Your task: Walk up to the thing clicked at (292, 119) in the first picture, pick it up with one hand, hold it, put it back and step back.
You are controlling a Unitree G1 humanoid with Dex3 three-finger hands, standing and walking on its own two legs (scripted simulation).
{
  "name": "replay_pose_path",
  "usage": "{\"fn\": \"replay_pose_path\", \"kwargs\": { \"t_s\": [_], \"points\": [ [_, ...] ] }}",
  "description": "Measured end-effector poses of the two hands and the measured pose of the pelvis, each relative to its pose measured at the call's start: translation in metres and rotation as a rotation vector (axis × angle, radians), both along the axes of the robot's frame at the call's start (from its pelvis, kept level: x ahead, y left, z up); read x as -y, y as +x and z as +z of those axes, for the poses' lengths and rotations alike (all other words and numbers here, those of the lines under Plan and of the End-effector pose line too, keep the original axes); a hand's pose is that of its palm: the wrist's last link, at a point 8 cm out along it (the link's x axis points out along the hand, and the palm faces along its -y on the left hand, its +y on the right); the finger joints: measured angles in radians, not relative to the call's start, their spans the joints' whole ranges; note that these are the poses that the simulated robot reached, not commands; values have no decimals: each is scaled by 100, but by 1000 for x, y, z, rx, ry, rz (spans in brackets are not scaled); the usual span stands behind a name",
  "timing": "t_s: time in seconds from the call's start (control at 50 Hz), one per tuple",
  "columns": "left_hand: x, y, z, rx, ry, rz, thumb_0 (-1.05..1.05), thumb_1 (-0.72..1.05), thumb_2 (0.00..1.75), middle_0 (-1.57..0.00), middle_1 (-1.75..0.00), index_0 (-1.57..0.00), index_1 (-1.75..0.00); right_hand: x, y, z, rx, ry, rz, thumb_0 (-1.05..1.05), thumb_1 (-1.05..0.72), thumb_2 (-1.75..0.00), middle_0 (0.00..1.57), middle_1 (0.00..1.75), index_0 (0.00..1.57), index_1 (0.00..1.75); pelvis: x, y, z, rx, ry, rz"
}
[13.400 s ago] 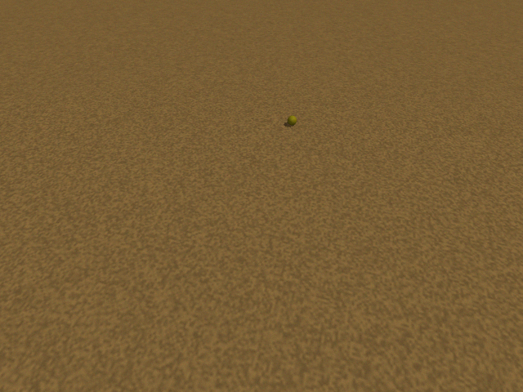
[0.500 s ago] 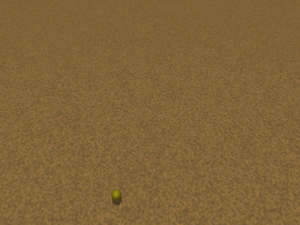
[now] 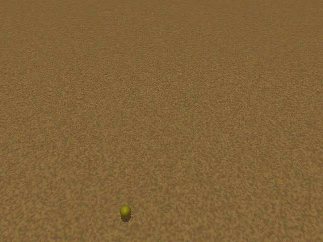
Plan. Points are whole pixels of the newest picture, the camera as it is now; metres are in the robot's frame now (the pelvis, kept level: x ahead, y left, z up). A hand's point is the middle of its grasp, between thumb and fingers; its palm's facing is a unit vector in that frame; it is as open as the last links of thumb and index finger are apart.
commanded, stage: rise first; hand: left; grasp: from above
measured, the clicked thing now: (125, 211) +0.45 +0.20 -0.75
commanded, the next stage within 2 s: none
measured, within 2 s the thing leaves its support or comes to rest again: neither
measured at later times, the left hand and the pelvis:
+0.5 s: hand out of the picture +0.14 +0.25 -0.21, palm faces -0.08 -0.91 -0.40, open 13.5 cm; pelvis -0.02 +0.00 -0.06, yaw -2 degrees
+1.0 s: hand out of the picture +0.13 +0.26 -0.25, palm faces -0.19 -0.87 -0.46, open 14.1 cm; pelvis -0.02 +0.00 -0.11, yaw -2 degrees
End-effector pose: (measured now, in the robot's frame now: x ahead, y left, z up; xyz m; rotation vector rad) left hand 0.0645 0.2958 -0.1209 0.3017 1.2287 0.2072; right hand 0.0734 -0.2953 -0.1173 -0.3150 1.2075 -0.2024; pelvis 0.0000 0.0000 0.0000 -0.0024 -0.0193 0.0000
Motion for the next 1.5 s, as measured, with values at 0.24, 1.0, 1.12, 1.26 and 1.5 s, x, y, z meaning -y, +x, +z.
{"fn": "replay_pose_path", "kwargs": {
  "t_s": [0.24,1.0,1.12,1.26,1.5],
  "points": [
    [5,86,-16,136,-2,-66,1,36,90,-16,-76,-17,-74,-28,-5,-11,152,51,-49,0,-93,-91,20,30,20,30,4,-18,-23,-139,-5,-24],
    [-2,64,-88,64,133,-229,0,-51,97,-6,-108,-6,-107,-47,66,-71,413,34,74,1,-86,-89,21,30,20,30,-3,-19,-112,-371,-35,-30],
    [-4,61,-100,78,161,-275,0,-52,98,-7,-108,-6,-107,-49,61,-91,403,45,82,1,-86,-89,21,30,20,30,-3,-26,-129,-402,-36,-30],
    [-15,83,-144,95,255,-417,0,-54,98,-7,-107,-6,-107,-42,57,-134,403,39,116,1,-87,-89,21,30,20,30,-2,-42,-168,-471,-31,-32],
    [-6,171,-243,252,468,-755,0,-52,100,-9,-107,-7,-107,-17,21,-261,263,26,96,0,-87,-89,21,30,20,30,1,-71,-273,-598,-25,-62]
  ]
}}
